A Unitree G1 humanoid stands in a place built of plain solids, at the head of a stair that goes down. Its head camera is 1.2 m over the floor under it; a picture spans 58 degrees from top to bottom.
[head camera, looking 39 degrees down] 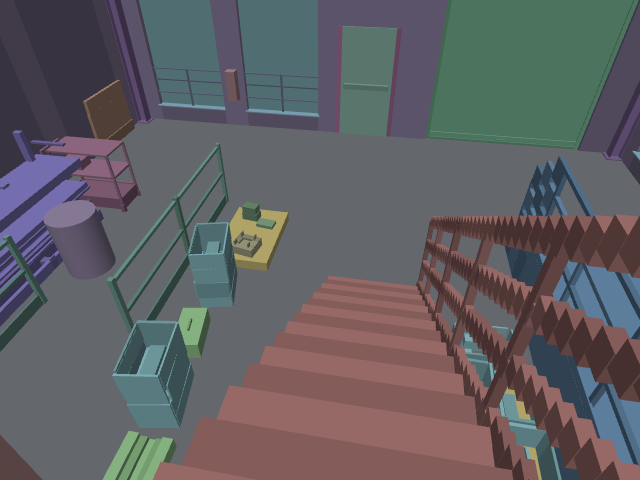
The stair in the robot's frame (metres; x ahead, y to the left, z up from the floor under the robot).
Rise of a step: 0.18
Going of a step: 0.25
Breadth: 1.18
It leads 10 degrees to the right of straight ahead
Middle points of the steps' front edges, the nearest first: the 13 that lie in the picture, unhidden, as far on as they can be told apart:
0.76 -0.13 -0.35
1.00 -0.17 -0.53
1.25 -0.21 -0.71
1.49 -0.26 -0.89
1.74 -0.30 -1.06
1.98 -0.34 -1.24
2.23 -0.39 -1.42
2.47 -0.43 -1.60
2.72 -0.47 -1.77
2.96 -0.52 -1.95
3.21 -0.56 -2.13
3.45 -0.60 -2.31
3.70 -0.65 -2.48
